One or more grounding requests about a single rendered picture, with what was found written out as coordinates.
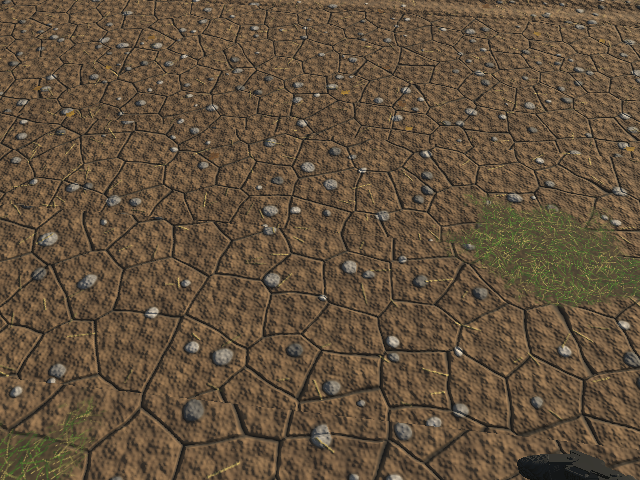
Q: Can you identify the robot right hand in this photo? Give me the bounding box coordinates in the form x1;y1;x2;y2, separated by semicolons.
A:
517;450;637;480

